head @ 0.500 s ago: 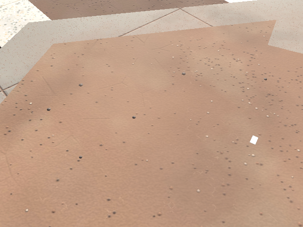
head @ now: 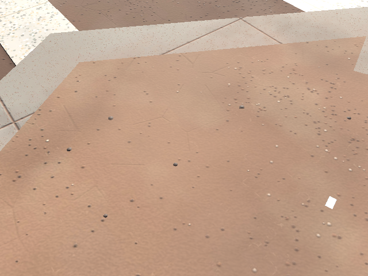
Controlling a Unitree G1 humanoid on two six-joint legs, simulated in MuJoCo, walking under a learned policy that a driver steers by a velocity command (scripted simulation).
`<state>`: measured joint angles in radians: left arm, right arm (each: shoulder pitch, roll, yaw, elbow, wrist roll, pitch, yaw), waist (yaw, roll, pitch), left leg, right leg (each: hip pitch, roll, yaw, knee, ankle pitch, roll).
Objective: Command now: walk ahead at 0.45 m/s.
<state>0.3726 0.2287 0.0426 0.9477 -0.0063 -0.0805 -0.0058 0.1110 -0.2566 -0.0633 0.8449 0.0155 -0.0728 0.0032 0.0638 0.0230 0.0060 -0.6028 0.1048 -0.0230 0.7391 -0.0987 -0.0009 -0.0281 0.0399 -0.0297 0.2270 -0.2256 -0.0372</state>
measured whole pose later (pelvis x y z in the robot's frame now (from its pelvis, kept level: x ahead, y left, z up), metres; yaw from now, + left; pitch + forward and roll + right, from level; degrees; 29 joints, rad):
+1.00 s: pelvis +0.49 -0.06 +0.00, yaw -28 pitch +2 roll +0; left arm 0.31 0.26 0.07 0.77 -0.01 -0.06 -0.01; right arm 0.07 -0.30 -0.07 0.78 -0.01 -0.10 -0.01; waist 0.04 0.03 0.04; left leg -0.65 0.12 -0.08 0.95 -0.19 -0.04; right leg -0.19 0.11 0.06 0.34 -0.17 -0.10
